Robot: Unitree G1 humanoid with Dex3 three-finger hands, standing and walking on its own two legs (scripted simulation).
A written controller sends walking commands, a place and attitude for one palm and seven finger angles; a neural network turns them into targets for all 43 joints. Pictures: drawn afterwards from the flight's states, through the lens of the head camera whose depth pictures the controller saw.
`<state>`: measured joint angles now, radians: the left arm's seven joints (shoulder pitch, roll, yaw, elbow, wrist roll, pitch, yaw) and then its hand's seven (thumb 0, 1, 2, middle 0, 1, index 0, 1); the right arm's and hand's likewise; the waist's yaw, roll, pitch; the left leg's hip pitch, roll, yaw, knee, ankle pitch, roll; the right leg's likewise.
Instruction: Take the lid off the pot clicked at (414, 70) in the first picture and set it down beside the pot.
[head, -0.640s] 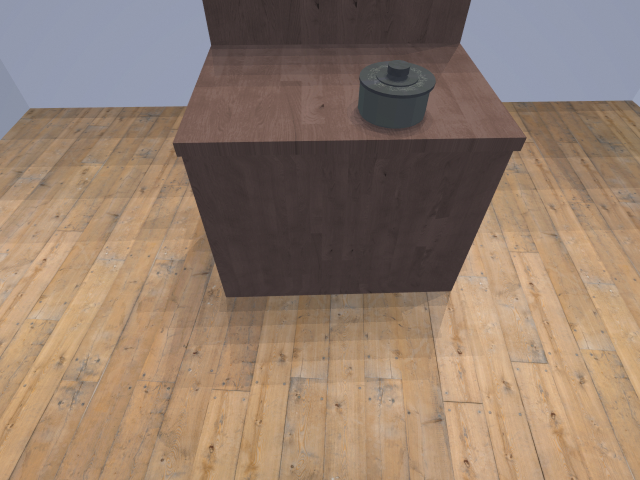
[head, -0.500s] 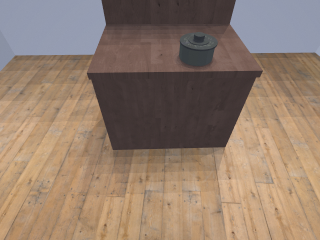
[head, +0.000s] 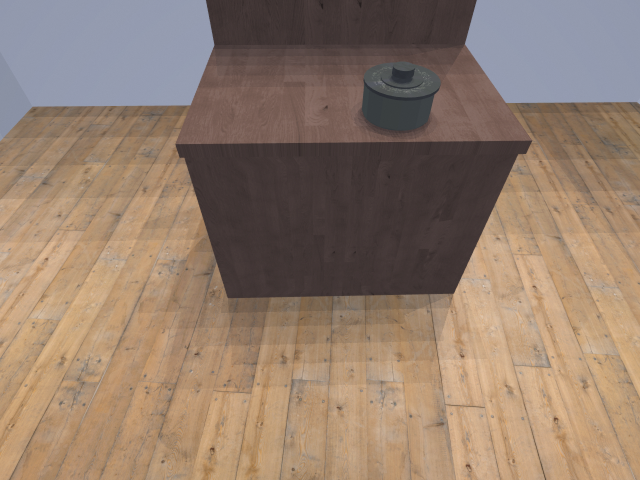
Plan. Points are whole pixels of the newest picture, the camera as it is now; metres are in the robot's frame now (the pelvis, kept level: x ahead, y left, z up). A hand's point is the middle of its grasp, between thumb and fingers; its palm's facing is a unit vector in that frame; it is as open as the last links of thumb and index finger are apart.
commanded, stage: walk to a spot facing it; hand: left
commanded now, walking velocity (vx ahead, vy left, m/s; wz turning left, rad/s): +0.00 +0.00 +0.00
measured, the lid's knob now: (403, 70) +1.02 -0.14 +0.05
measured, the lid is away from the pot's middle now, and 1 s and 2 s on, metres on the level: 0.00 0.00 0.00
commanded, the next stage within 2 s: none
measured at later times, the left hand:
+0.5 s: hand out of the picture +0.05 +0.18 -0.18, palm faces -0.10 -0.96 -0.26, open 7.4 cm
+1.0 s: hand out of the picture +0.09 +0.16 -0.16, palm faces -0.29 -0.92 -0.26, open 7.4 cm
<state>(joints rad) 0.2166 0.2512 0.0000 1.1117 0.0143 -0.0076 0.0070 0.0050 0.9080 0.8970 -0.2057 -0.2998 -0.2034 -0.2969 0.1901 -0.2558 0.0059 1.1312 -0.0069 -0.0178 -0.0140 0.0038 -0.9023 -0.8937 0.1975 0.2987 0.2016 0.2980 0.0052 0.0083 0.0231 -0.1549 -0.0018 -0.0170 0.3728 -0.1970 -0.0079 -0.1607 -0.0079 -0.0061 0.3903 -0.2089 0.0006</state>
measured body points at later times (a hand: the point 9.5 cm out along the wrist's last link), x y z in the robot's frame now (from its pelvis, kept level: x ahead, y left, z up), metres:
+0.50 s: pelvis -0.01 -0.02 -0.02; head +0.01 -0.04 +0.43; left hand +0.05 +0.23 -0.16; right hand +0.01 -0.27 -0.18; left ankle +0.00 +0.12 -0.75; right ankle -0.01 -0.11 -0.74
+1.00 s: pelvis -0.01 -0.02 +0.00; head +0.02 -0.04 +0.45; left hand +0.11 +0.21 -0.14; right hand +0.03 -0.30 -0.14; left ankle +0.04 +0.14 -0.69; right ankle -0.01 -0.10 -0.75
